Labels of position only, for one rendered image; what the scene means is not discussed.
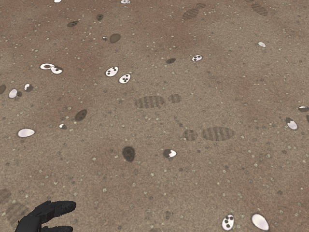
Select robot left hand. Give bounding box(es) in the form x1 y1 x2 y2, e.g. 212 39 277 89
15 200 76 232

